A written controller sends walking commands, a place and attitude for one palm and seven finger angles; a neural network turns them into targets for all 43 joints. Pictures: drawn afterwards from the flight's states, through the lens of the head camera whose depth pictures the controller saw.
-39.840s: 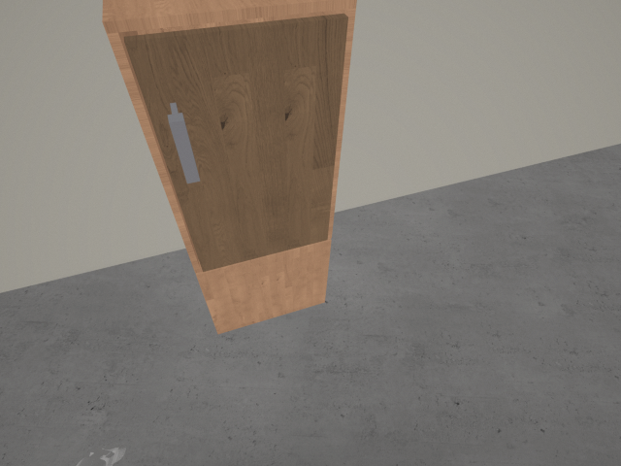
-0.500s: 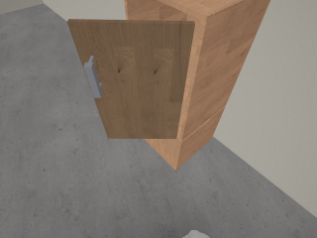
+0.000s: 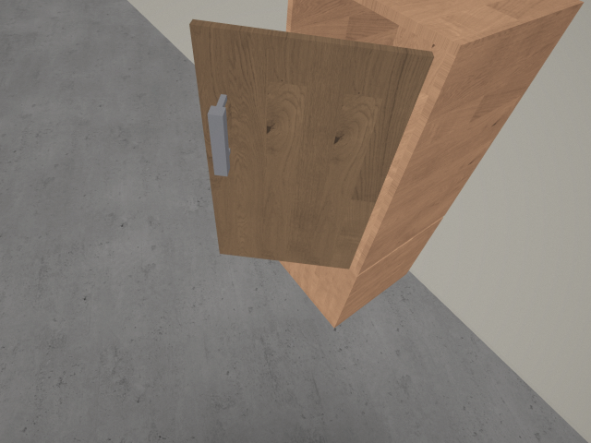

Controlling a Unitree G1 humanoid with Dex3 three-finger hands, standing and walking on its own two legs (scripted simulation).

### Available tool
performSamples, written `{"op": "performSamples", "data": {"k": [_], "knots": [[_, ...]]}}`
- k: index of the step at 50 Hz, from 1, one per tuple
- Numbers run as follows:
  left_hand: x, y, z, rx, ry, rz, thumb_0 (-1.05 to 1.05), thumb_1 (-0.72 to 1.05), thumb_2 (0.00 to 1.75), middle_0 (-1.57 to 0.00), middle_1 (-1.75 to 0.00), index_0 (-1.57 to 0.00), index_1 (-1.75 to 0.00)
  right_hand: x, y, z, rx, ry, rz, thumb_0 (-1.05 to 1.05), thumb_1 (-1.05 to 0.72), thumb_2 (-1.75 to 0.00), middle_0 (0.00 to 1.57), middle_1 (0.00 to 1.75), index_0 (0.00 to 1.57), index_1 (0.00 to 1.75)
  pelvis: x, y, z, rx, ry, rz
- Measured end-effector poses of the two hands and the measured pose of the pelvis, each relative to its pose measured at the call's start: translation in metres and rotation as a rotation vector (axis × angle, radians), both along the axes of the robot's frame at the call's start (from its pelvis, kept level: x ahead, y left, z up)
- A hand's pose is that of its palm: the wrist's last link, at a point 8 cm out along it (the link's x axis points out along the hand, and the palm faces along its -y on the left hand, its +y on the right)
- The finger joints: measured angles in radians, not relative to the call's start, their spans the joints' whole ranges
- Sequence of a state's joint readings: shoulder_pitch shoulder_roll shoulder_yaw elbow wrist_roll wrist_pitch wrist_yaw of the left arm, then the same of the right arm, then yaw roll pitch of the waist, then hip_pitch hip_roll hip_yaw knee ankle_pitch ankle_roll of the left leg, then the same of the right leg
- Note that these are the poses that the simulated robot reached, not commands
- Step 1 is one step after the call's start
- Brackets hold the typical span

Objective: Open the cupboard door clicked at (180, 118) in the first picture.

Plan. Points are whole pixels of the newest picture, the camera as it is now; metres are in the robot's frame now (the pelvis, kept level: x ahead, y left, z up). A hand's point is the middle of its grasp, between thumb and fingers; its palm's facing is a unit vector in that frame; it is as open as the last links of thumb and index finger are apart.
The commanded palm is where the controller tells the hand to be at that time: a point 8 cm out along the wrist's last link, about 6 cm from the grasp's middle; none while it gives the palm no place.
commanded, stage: come to a stop and stand still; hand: left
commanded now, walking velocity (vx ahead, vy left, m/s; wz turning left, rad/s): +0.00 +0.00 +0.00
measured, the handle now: (222, 135) +0.57 +0.18 +0.07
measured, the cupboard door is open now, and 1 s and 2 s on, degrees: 48 48 48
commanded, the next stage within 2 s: look again from close up in 1.74 s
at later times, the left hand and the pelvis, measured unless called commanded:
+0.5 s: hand out of the picture -0.02 +0.18 -0.16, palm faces -0.02 -0.98 -0.20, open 7.4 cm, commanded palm none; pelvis -0.03 +0.02 +0.01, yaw -2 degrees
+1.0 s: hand out of the picture -0.05 +0.13 -0.16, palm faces +0.01 -0.99 -0.15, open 7.4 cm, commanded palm none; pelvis -0.02 -0.01 +0.01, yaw -2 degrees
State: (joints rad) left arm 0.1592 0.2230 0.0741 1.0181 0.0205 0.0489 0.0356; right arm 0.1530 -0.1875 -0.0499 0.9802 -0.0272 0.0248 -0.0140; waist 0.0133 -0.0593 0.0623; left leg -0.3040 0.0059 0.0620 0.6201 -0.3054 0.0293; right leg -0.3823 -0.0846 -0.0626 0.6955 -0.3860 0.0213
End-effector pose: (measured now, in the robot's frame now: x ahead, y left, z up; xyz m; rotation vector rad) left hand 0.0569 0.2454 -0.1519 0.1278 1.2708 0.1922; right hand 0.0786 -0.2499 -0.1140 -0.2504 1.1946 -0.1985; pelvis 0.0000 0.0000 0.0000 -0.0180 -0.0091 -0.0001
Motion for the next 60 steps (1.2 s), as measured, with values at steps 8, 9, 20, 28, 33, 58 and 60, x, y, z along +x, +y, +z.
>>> {"op": "performSamples", "data": {"k": [8, 9, 20, 28, 33, 58, 60], "knots": [[-0.054, 0.026, 0.014, 0.002, 0.129, 0.026, 0.00, 0.91, 0.90, -0.20, -0.30, -0.19, -0.29, -0.015, 0.042, 0.007, 0.033, 0.034, 0.025, 0.00, -0.90, -0.90, 0.20, 0.30, 0.19, 0.30, -0.005, 0.022, 0.016, -0.002, 0.034, -0.013], [-0.060, 0.027, 0.016, 0.003, 0.146, 0.024, 0.00, 0.91, 0.90, -0.20, -0.30, -0.19, -0.29, -0.019, 0.046, 0.005, 0.042, 0.038, 0.017, 0.00, -0.90, -0.90, 0.20, 0.30, 0.20, 0.30, -0.006, 0.024, 0.017, 0.000, 0.037, -0.017], [-0.081, 0.007, 0.018, 0.010, 0.184, -0.037, 0.00, 0.91, 0.90, -0.20, -0.30, -0.19, -0.29, -0.080, 0.045, -0.018, 0.103, 0.128, -0.089, 0.00, -0.92, -0.90, 0.20, 0.30, 0.20, 0.30, -0.021, 0.022, 0.011, 0.041, 0.032, -0.047], [-0.079, -0.020, 0.019, -0.015, 0.141, -0.070, 0.01, 0.92, 0.90, -0.20, -0.30, -0.20, -0.30, -0.133, 0.042, -0.020, 0.134, 0.223, -0.129, 0.00, -0.92, -0.90, 0.20, 0.30, 0.20, 0.30, -0.027, 0.011, 0.014, 0.034, -0.005, -0.040], [-0.085, -0.031, 0.017, -0.028, 0.147, -0.069, 0.01, 0.92, 0.90, -0.20, -0.30, -0.20, -0.30, -0.157, 0.041, -0.018, 0.141, 0.275, -0.146, 0.00, -0.91, -0.90, 0.20, 0.30, 0.19, 0.30, -0.030, 0.003, 0.015, 0.033, -0.014, -0.038], [-0.108, -0.070, 0.017, -0.065, 0.222, -0.007, 0.00, 0.91, 0.90, -0.20, -0.30, -0.20, -0.29, -0.116, 0.022, -0.020, 0.134, 0.252, -0.098, 0.01, -0.92, -0.90, 0.20, 0.30, 0.20, 0.30, -0.014, -0.019, 0.015, 0.035, 0.000, -0.025], [-0.104, -0.071, 0.017, -0.065, 0.219, -0.008, 0.00, 0.91, 0.90, -0.20, -0.30, -0.20, -0.29, -0.111, 0.018, -0.020, 0.127, 0.244, -0.096, 0.01, -0.92, -0.90, 0.20, 0.30, 0.19, 0.30, -0.012, -0.020, 0.015, 0.036, 0.001, -0.025]]}}
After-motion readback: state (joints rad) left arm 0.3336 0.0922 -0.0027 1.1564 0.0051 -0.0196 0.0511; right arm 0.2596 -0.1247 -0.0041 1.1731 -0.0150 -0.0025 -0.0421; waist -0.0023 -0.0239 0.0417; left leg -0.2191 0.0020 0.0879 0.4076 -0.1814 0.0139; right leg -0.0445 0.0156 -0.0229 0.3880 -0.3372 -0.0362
